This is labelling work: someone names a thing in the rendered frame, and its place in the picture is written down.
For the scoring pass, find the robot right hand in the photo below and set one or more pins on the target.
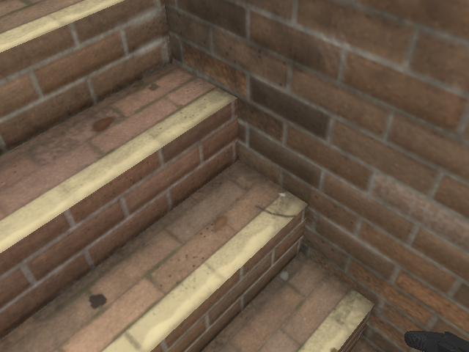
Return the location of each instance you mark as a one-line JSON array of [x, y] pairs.
[[429, 341]]

